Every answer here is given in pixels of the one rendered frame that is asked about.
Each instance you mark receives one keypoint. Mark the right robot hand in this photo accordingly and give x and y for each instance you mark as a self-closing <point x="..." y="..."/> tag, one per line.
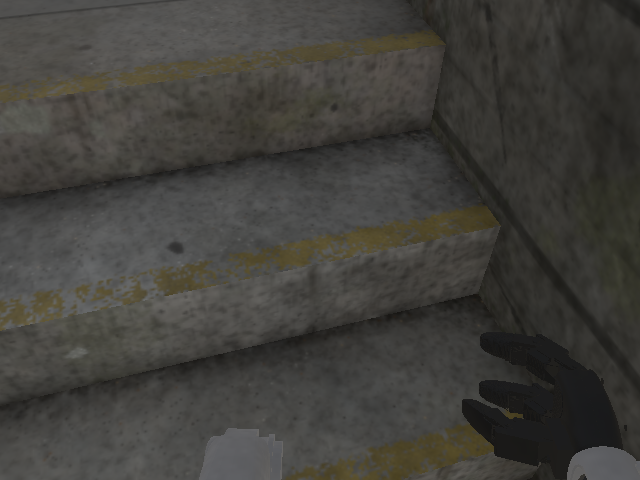
<point x="555" y="427"/>

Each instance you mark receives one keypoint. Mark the left robot thigh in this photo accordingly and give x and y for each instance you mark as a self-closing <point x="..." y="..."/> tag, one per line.
<point x="240" y="454"/>

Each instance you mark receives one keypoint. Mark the robot left shin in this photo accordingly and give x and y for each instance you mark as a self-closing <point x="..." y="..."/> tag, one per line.
<point x="209" y="443"/>

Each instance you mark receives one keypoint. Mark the right robot forearm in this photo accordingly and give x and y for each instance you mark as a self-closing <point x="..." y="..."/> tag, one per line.
<point x="603" y="463"/>

